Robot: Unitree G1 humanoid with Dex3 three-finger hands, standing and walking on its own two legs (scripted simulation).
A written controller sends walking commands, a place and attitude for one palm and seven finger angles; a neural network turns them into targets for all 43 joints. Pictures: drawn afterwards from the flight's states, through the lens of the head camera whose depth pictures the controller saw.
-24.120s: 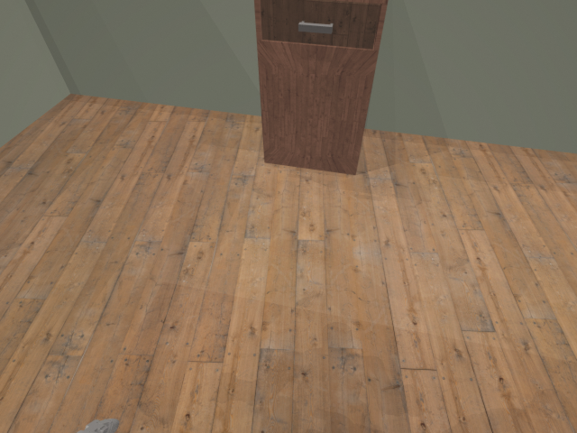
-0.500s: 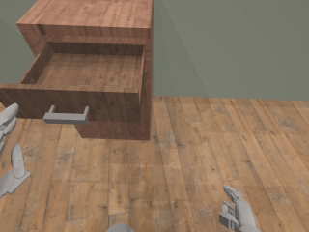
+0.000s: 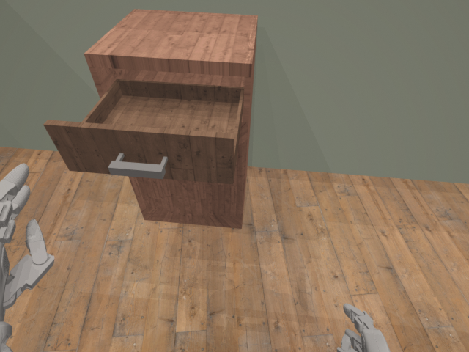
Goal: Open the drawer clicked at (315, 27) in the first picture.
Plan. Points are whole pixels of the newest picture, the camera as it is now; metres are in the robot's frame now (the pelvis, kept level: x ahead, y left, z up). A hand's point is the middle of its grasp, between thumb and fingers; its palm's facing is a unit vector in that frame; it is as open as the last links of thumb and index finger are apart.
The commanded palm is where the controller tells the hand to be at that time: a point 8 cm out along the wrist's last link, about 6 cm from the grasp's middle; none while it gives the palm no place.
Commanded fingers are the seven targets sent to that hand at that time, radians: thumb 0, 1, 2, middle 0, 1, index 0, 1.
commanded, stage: stop stepping back and stand still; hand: left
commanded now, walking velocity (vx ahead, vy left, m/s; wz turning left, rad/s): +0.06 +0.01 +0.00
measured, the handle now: (140, 164) +0.55 +0.27 -0.02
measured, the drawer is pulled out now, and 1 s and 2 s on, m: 0.30 0.30 0.30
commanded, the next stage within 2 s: let the arm hang, fingers relaxed in 0.08 s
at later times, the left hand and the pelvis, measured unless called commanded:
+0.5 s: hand out of the picture +0.08 +0.19 -0.17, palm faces +0.07 -0.98 -0.17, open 6.9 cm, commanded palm none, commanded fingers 0.00 0.90 0.90 -0.20 -0.30 -0.20 -0.30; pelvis +0.02 +0.01 +0.00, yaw +1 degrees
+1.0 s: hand out of the picture -0.01 +0.19 -0.17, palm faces +0.03 -0.98 -0.19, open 7.4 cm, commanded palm none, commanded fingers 0.00 0.90 0.90 -0.20 -0.30 -0.20 -0.30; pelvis +0.01 +0.02 +0.01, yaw +0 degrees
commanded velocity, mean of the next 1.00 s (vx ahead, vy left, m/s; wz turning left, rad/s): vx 0.00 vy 0.00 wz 0.00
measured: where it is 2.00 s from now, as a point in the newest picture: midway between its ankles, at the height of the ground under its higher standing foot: outside the picture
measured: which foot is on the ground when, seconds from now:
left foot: down 0.00-1.00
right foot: down 0.00-1.00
